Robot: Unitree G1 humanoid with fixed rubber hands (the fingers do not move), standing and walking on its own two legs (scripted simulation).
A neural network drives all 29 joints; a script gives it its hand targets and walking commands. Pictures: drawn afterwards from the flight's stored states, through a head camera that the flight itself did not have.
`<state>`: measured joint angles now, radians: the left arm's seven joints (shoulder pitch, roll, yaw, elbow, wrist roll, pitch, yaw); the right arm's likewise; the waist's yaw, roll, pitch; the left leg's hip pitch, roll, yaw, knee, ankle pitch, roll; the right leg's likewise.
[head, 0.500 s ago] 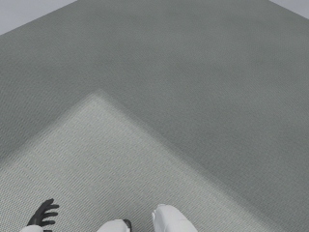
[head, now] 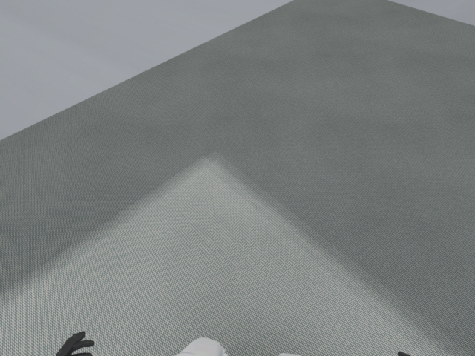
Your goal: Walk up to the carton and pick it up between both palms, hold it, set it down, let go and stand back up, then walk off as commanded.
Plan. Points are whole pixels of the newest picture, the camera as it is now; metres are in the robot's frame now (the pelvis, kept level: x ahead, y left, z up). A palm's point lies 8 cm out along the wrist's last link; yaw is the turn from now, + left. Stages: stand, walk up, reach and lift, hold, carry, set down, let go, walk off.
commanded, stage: walk up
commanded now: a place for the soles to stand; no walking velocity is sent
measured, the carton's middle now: out of the picture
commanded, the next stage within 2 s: none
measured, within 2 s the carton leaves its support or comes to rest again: neither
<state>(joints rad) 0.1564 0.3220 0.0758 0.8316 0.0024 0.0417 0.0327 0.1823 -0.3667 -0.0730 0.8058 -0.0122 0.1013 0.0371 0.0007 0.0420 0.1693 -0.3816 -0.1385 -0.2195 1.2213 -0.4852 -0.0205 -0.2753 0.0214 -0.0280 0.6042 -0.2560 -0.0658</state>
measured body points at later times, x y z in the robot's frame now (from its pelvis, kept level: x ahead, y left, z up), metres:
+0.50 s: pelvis -0.19 +0.05 +0.00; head -0.14 +0.08 +0.45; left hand -0.12 +0.37 -0.13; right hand -0.08 -0.23 -0.11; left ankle -0.14 +0.17 -0.73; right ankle -0.20 -0.05 -0.67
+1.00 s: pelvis -0.39 +0.04 -0.02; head -0.38 +0.02 +0.43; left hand -0.36 +0.37 -0.10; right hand -0.25 -0.24 -0.15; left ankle -0.49 +0.17 -0.72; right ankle -0.26 -0.03 -0.73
